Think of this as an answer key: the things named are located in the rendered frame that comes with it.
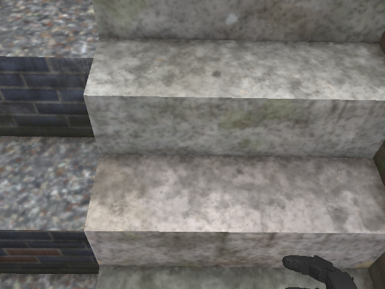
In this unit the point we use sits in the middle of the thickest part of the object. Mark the robot right hand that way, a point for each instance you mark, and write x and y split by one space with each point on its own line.
319 269

